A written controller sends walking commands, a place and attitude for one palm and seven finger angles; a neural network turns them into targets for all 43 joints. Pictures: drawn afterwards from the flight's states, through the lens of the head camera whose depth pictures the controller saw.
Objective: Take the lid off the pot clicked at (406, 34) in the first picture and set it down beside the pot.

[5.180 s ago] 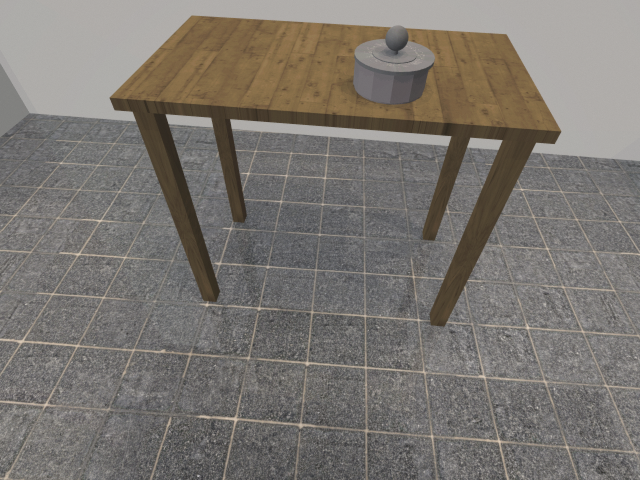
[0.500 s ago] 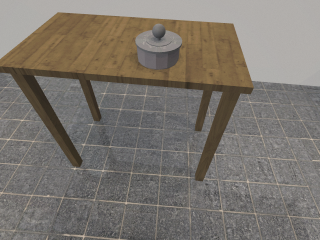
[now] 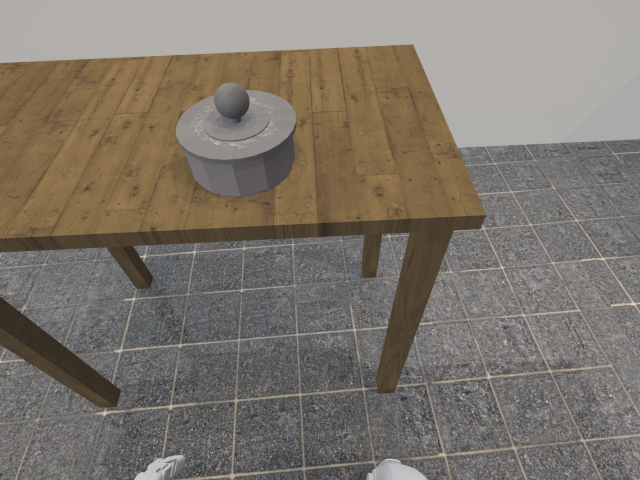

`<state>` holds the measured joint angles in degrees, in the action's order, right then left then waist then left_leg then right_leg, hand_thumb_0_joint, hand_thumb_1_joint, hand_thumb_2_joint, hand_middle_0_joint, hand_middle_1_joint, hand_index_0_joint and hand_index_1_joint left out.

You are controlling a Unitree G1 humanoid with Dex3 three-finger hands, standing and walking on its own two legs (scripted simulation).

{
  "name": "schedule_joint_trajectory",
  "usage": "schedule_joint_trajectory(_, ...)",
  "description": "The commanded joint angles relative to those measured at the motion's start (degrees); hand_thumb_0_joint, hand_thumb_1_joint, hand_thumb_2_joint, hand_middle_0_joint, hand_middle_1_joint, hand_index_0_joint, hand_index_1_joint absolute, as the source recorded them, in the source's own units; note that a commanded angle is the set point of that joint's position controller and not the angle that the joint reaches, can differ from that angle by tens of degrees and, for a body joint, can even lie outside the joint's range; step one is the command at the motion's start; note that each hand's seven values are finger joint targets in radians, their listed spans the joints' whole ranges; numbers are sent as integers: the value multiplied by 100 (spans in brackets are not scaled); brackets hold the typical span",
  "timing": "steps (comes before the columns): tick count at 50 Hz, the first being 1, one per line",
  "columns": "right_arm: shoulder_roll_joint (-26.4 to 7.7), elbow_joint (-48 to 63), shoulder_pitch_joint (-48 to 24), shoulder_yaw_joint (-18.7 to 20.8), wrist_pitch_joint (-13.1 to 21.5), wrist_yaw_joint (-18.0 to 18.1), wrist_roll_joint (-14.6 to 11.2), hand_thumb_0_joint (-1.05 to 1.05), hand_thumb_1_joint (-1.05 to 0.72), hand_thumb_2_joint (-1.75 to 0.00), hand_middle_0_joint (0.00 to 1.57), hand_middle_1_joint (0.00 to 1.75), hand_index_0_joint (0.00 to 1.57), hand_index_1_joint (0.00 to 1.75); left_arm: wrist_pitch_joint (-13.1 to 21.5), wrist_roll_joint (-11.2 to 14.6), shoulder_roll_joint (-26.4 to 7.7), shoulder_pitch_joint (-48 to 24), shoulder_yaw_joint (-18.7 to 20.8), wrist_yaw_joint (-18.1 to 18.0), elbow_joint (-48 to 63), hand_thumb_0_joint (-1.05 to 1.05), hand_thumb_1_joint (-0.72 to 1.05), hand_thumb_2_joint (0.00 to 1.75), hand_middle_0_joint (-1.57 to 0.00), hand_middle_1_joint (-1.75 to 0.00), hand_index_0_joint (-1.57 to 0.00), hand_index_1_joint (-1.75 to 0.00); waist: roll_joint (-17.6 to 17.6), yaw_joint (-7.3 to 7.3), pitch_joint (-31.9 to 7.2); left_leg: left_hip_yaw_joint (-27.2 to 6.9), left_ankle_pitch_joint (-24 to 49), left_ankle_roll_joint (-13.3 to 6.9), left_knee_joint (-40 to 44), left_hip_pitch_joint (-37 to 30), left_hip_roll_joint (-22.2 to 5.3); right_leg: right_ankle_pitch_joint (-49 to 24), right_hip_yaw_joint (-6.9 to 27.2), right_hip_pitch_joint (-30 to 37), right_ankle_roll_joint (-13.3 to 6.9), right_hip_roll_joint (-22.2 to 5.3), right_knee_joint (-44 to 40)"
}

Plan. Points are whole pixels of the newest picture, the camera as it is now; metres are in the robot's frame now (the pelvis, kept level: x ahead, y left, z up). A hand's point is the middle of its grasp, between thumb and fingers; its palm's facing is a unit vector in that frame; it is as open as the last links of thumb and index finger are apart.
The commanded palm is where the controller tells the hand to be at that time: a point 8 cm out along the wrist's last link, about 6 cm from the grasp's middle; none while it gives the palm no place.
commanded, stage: come to a stop and stand still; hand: left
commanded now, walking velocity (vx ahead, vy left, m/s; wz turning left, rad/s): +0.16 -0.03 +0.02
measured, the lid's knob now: (232, 100) +0.57 +0.13 +0.18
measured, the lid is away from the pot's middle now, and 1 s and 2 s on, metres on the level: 0.00 0.00 0.00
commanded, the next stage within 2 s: look again from close up in 1.28 s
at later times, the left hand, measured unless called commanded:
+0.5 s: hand out of the picture +0.12 +0.20 -0.17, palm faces +0.07 -0.97 -0.24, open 7.3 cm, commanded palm none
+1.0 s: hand out of the picture +0.04 +0.14 -0.15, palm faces +0.03 -0.98 -0.21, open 7.4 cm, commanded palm none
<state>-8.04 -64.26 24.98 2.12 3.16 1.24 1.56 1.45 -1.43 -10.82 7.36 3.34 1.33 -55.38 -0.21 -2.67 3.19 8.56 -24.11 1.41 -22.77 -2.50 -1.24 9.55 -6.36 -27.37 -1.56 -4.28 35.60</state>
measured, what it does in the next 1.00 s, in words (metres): steps on the spot: right foot, then left foot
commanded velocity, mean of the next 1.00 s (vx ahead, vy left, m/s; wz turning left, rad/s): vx -0.09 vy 0.00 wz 0.00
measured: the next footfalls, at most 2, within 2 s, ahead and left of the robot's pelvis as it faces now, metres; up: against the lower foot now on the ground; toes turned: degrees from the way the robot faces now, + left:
right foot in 0.02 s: +0.16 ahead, -0.10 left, +0.00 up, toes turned -7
left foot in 0.50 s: +0.10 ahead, +0.10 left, +0.00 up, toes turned +1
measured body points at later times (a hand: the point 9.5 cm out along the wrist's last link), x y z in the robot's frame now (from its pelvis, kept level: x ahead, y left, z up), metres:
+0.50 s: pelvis +0.07 +0.00 +0.00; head +0.10 +0.01 +0.45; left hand +0.11 +0.25 -0.15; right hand +0.18 -0.24 -0.14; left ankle +0.08 +0.12 -0.73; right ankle +0.12 -0.10 -0.73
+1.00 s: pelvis +0.04 -0.03 +0.02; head +0.03 -0.05 +0.46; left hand +0.04 +0.20 -0.14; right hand +0.04 -0.26 -0.15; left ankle +0.08 +0.12 -0.72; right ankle +0.00 -0.13 -0.73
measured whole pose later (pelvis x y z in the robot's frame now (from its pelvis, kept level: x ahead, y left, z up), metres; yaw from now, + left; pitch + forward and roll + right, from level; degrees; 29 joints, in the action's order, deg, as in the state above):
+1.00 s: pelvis +0.04 -0.03 +0.02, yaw +0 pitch -2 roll +1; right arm -10.7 -64.3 14.9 1.8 -1.1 1.6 0.5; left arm 0.2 -0.5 -7.8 16.9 0.4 -1.5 -63.7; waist -1.9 -0.7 0.8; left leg 0.8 -8.7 2.4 -23.7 13.2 -2.6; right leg 17.6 -1.3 -6.6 -1.8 0.9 26.0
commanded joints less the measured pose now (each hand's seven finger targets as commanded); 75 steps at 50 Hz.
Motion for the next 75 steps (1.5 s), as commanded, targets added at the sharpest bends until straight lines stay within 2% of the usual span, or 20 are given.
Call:
schedule_joint_trajectory(1,-367,413,408,83,69,-3,-155,0,-90,-90,20,30,20,30,232,24,-1467,2473,372,-147,-355,0,90,90,-20,-30,-20,-30,1755,886,-1559,-128,-947,-179,-4639,3104,177,-1838,3233,4032,-1197,-2246,-1418)
schedule_joint_trajectory(2,-571,454,44,113,33,31,-167,0,-90,-90,20,30,20,30,200,100,-1407,2238,356,-181,-305,0,90,90,-20,-30,-20,-30,1109,945,-1585,-843,-1047,-276,-5292,3220,-43,-1118,3310,3515,-1427,-2242,-1787)
schedule_joint_trajectory(4,-475,503,-416,113,-40,16,-88,0,-90,-90,20,30,20,30,149,89,-820,1093,192,-261,-21,0,90,90,-20,-30,-20,-30,407,549,-461,-969,-140,-220,-5351,3398,-446,-787,2311,1973,-1218,-1822,-1986)
schedule_joint_trajectory(8,-82,294,38,-18,-398,58,-109,0,-90,-90,20,30,20,30,65,17,-519,385,24,-371,150,0,90,90,-20,-30,-20,-30,343,53,-465,-800,-56,36,-3511,2047,-351,-2471,881,561,-942,-1288,-1828)
schedule_joint_trajectory(16,-404,843,-932,169,-548,17,-124,0,-90,-90,20,30,20,30,-150,-10,-882,688,182,-407,190,0,90,90,-20,-30,-20,-30,857,392,-617,-793,-129,158,-2897,2532,-21,-3330,1184,1522,-1160,-1425,-1402)
schedule_joint_trajectory(22,-481,935,-923,173,-476,8,-131,0,-90,-90,20,30,20,30,-214,7,-1004,571,224,-402,247,0,90,90,-20,-30,-20,-30,796,210,-809,-722,857,98,-930,1564,67,-2518,1202,1497,-780,-1180,-968)
schedule_joint_trajectory(23,-551,908,-824,172,-445,8,-114,0,-90,-90,20,30,20,30,-236,40,-932,575,203,-392,228,0,90,90,-20,-30,-20,-30,650,147,-791,-764,1422,46,-278,1071,-44,-1808,1138,1170,-545,-1000,-774)
schedule_joint_trajectory(25,-1241,1155,-1101,223,-387,18,-21,0,-90,-90,20,30,20,30,-289,86,-450,872,78,-358,305,0,90,90,-20,-30,-20,-30,-1472,294,-568,-2486,3498,-746,544,1121,-1816,1433,211,348,171,166,384)
schedule_joint_trajectory(27,-1240,1230,-1372,179,-362,106,-5,0,-90,-90,20,30,20,30,-354,49,-530,792,73,-395,219,0,90,90,-20,-30,-20,-30,-1382,254,-498,-2624,3695,-1211,706,1666,-1933,2328,870,409,218,378,1885)
schedule_joint_trajectory(30,-1004,1204,-1697,59,-305,148,-32,0,-90,-90,20,30,20,30,-313,54,-550,1109,94,-307,-56,0,90,90,-20,-30,-20,-30,-750,449,-477,-1798,3155,-1027,602,1386,-1338,1508,982,219,288,404,2392)
schedule_joint_trajectory(37,-1035,751,-1126,94,-310,110,-46,0,-90,-90,20,30,20,30,-268,89,-288,861,-92,-252,-189,0,90,90,-20,-30,-20,-30,-897,112,-293,-2018,1880,-974,889,1106,-1306,1765,586,930,300,210,182)
schedule_joint_trajectory(39,-1035,644,-1135,122,-297,95,-86,0,-90,-90,20,30,20,30,-209,87,-257,1261,-109,-262,-407,0,90,90,-20,-30,-20,-30,-719,262,-436,-1813,1740,-755,598,1127,-1070,842,468,1482,276,240,-939)
schedule_joint_trajectory(41,-703,588,-1075,76,-272,68,-172,0,-90,-90,20,30,20,30,-108,74,-551,1329,-94,-316,-520,0,90,90,-20,-30,-20,-30,49,240,-286,-1399,1626,-322,75,1609,-560,-20,1165,1985,84,-165,-1801)
schedule_joint_trajectory(44,-505,477,-1154,-3,-289,36,-107,0,-90,-90,20,30,20,30,-8,86,-649,1137,-91,-323,-590,0,90,90,-20,-30,-20,-30,1048,174,-309,-961,1620,-85,-157,1199,-214,-756,1416,1468,-147,-435,-1798)
schedule_joint_trajectory(57,-370,-81,-475,-62,-366,68,-59,0,-90,-90,20,30,20,30,-98,119,-373,1146,-70,-334,-680,0,90,90,-20,-30,-20,-30,43,189,644,-965,1391,-17,-155,1343,-285,1392,1271,758,-210,-208,-2250)
schedule_joint_trajectory(68,-289,-133,-329,-51,-256,137,-102,0,-90,-90,20,30,20,30,-49,126,-153,1384,-76,-374,-752,0,90,90,-20,-30,-20,-30,-20,259,164,-1058,2195,-66,-167,1291,-403,-209,981,1440,-145,-80,-1696)
schedule_joint_trajectory(69,-412,370,-1221,-86,-165,66,-129,0,-90,-90,20,30,20,30,163,12,-294,2024,-124,-585,-919,0,90,90,-20,-30,-20,-30,532,636,414,-712,1459,29,-1673,2153,-267,-3686,1727,1523,354,-582,-1828)
schedule_joint_trajectory(70,-123,593,-782,-91,-225,15,-92,0,-90,-90,20,30,20,30,246,-14,-475,1733,-135,-556,-632,0,90,90,-20,-30,-20,-30,485,166,34,-935,411,-140,-1924,2398,-189,-4002,1612,1857,113,-929,-1483)
schedule_joint_trajectory(72,-144,736,-706,-45,-287,-22,-88,0,-90,-90,20,30,20,30,205,7,-555,1300,-108,-490,-333,0,90,90,-20,-30,-20,-30,584,154,-372,-697,285,-130,-1986,2250,-147,-1971,1519,1749,-573,-838,-1444)
schedule_joint_trajectory(75,-243,651,-431,-60,-147,-5,-117,0,-90,-90,20,30,20,30,166,27,-429,1191,-162,-506,-182,0,90,90,-20,-30,-20,-30,473,30,-307,-780,1211,-187,-674,1592,-148,-1600,1229,1482,-406,-389,-869)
